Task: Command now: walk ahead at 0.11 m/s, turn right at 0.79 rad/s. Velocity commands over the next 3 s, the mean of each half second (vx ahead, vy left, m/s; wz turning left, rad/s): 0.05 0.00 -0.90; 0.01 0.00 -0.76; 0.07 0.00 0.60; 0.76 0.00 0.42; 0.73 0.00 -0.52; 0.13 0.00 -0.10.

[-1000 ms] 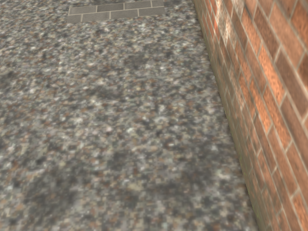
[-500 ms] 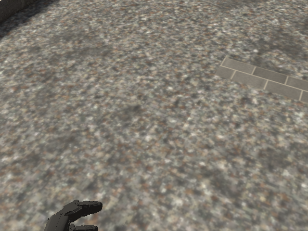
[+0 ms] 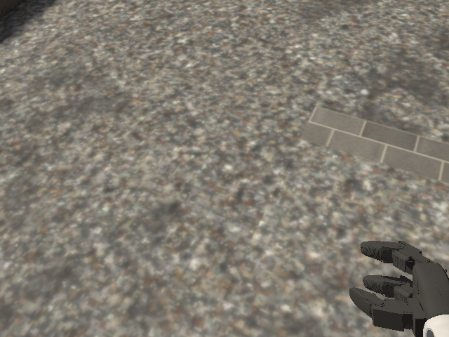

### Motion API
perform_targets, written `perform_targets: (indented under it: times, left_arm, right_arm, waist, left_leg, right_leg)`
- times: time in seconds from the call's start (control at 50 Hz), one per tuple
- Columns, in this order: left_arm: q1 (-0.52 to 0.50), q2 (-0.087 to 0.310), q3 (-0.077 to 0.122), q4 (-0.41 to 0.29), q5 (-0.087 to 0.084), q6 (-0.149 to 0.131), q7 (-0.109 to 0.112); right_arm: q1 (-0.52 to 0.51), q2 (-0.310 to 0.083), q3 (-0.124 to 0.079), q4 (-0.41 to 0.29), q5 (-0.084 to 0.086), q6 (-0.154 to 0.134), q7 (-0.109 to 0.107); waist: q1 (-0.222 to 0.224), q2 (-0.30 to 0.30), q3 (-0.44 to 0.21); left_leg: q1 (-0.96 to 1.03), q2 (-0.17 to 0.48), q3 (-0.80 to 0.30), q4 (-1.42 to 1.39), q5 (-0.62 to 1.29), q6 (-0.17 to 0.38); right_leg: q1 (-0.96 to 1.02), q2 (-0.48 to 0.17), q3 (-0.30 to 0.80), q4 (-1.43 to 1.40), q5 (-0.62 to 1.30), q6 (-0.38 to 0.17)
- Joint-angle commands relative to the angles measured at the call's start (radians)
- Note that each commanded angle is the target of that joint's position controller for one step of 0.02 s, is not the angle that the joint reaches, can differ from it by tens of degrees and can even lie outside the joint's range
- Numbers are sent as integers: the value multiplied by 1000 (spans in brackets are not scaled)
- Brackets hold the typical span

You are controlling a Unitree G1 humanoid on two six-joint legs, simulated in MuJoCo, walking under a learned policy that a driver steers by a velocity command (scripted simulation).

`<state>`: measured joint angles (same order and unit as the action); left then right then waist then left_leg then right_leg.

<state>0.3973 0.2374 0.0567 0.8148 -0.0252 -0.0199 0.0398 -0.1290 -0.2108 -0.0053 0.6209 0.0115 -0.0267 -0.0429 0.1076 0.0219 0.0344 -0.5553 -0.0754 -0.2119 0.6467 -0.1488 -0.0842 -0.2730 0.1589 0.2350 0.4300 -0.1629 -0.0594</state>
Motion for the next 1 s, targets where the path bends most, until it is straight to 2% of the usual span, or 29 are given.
perform_targets:
  times: [0.02,0.06,0.08,0.1,0.12,0.14,0.16,0.18,0.24,0.3,0.38,0.48,0.52,0.54,0.56,0.58,0.6,0.62,0.64,0.66,0.68,0.7,0.72,0.82,0.84,0.86,0.94,0.98,1.0]
  left_arm:
    - [-97,175,61,-131,-6,17,26]
    - [-150,143,60,-174,-7,26,25]
    - [-79,81,48,-169,-9,36,19]
    - [-1,41,35,-189,-1,44,19]
    - [70,126,46,-207,9,41,4]
    - [45,215,73,-178,9,48,3]
    - [-6,243,86,-171,10,62,4]
    - [-23,226,85,-173,10,75,5]
    - [-87,155,59,-228,3,75,-9]
    - [-165,144,47,-271,4,69,-14]
    - [-206,144,40,-292,7,70,-30]
    - [-226,159,49,-300,4,90,-55]
    - [-181,158,61,-283,4,101,-62]
    - [-125,184,77,-259,5,103,-54]
    - [-52,279,109,-247,5,99,-39]
    - [-95,411,125,-283,23,86,-23]
    - [-100,365,119,-300,68,56,-34]
    - [-141,339,107,-293,70,37,-35]
    - [-193,296,97,-296,37,27,-29]
    - [-236,260,83,-302,8,31,-22]
    - [-258,247,76,-309,3,35,-15]
    - [-257,235,69,-315,22,38,-6]
    - [-239,237,70,-309,28,41,2]
    - [-211,259,73,-301,22,57,27]
    - [-214,258,71,-303,25,58,28]
    - [-226,257,65,-298,44,57,21]
    - [-212,169,16,-264,55,53,-3]
    - [-191,104,-15,-224,61,42,-11]
    - [-137,107,-15,-203,82,28,-13]
  right_arm:
    - [50,-138,-55,-46,9,-15,1]
    - [154,-157,-71,-4,16,-30,6]
    - [194,-167,-78,0,2,-32,4]
    - [174,-182,-71,-26,-35,-22,0]
    - [174,-166,-74,-23,-57,-19,8]
    - [121,-116,-70,-47,-40,-22,11]
    - [103,-87,-64,-48,-30,-16,9]
    - [94,-93,-63,-50,-22,-8,5]
    - [138,-133,-71,-25,-33,3,-8]
    - [206,-165,-83,-1,-35,9,-18]
    - [212,-220,-104,12,-28,13,-13]
    - [227,-264,-129,30,-1,8,11]
    - [229,-254,-133,39,18,4,20]
    - [270,-219,-128,57,19,5,24]
    - [303,-174,-118,59,-1,11,32]
    - [264,-138,-100,-33,-44,9,25]
    - [137,-189,-114,-54,-49,1,13]
    - [122,-199,-118,-56,-25,0,4]
    - [165,-204,-122,-36,-26,4,-8]
    - [198,-216,-126,-20,-35,9,-17]
    - [216,-214,-127,-16,-41,11,-17]
    - [192,-192,-117,-22,-47,4,-14]
    - [190,-175,-111,-23,-41,0,-11]
    - [146,-160,-93,-24,-18,-10,20]
    - [148,-164,-91,-17,-17,-10,26]
    - [158,-178,-89,-12,-20,-7,30]
    - [184,-152,-72,-1,-22,-6,53]
    - [204,-106,-54,13,-34,-12,65]
    - [184,-161,-61,0,-46,-14,61]
  waist:
    - [-110,-164,-109]
    - [-142,-160,-116]
    - [-110,-46,-187]
    - [-50,157,-202]
    - [-7,284,-275]
    - [-24,193,-207]
    - [-41,101,-159]
    - [-43,60,-143]
    - [-68,88,-102]
    - [-108,98,-133]
    - [-115,112,-159]
    - [-112,152,-153]
    - [-79,137,-163]
    - [-66,89,-157]
    - [-60,-131,-120]
    - [-109,-399,-114]
    - [-16,-271,-187]
    - [-51,-226,-151]
    - [-94,-173,-131]
    - [-118,-164,-130]
    - [-135,-166,-144]
    - [-128,-153,-158]
    - [-126,-147,-176]
    - [-112,-178,-162]
    - [-107,-189,-164]
    - [-102,-196,-168]
    - [-82,-190,-169]
    - [-99,-139,-125]
    - [-60,-66,-104]
  left_leg:
    - [145,-18,5,-125,8,-10]
    - [325,50,25,-305,149,33]
    - [503,206,-74,-314,242,112]
    - [635,398,-288,-295,529,232]
    - [624,547,-469,-341,436,353]
    - [549,468,-342,-344,326,343]
    - [482,376,-195,-326,216,298]
    - [428,324,-120,-327,167,274]
    - [352,287,15,-365,216,297]
    - [439,329,52,-372,247,331]
    - [433,366,141,-373,217,326]
    - [409,406,243,-328,179,270]
    - [394,401,295,-238,133,206]
    - [315,362,340,-138,69,143]
    - [81,263,429,119,-187,47]
    - [-261,119,365,376,-523,-33]
    - [-263,103,167,528,-505,-14]
    - [-257,104,128,548,-404,17]
    - [-254,111,114,543,-309,27]
    - [-227,114,108,523,-252,25]
    - [-168,99,113,527,-214,19]
    - [-146,73,126,526,-194,13]
    - [-129,55,121,494,-175,8]
    - [-73,2,92,213,-129,-3]
    - [-38,3,94,175,-128,-3]
    - [8,17,107,142,-142,-5]
    - [225,73,153,18,-156,18]
    - [395,85,149,-255,61,55]
    - [444,150,54,-250,238,90]
  right_leg:
    - [46,-218,339,-36,200,-81]
    - [-21,-160,320,56,59,-36]
    - [-122,-81,228,240,-288,1]
    - [-324,52,46,462,-552,41]
    - [-389,-37,-11,647,-541,74]
    - [-393,-105,-60,731,-437,113]
    - [-402,-127,-74,775,-346,131]
    - [-390,-137,-94,829,-296,142]
    - [-411,-177,-176,860,-201,168]
    - [-448,-220,-187,761,-169,180]
    - [-351,-254,-214,603,-138,163]
    - [-157,-231,-290,341,-156,93]
    - [-32,-195,-323,147,-78,44]
    - [86,-168,-300,55,-12,6]
    - [250,-302,-67,-48,268,-72]
    - [320,-531,328,-43,450,-262]
    - [252,-530,338,-88,368,-306]
    - [208,-468,256,-102,275,-247]
    - [179,-418,197,-87,236,-185]
    - [147,-394,159,-70,250,-152]
    - [99,-365,133,-59,283,-139]
    - [94,-350,123,-51,316,-141]
    - [101,-336,126,-41,324,-138]
    - [129,-302,212,-35,146,-121]
    - [119,-303,220,-32,128,-121]
    - [109,-311,197,-11,163,-119]
    - [32,-331,186,16,263,-133]
    - [-32,-278,128,-1,80,-70]
    - [-69,-217,72,44,-79,-16]
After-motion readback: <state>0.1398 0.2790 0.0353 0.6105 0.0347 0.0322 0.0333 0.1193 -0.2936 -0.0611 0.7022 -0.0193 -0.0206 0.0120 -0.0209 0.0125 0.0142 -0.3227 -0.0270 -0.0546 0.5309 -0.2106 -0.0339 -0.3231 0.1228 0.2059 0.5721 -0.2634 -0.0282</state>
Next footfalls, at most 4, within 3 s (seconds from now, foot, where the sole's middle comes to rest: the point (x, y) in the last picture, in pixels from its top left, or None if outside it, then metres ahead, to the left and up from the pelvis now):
0.08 left None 0.18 0.11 -0.78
0.54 right None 0.01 -0.12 -0.78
1.00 left None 0.19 0.01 -0.78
1.72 left None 0.26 0.12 -0.78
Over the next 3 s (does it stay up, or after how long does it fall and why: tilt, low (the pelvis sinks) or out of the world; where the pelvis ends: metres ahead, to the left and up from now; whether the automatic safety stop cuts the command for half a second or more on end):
stays up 0.91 -0.08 -0.01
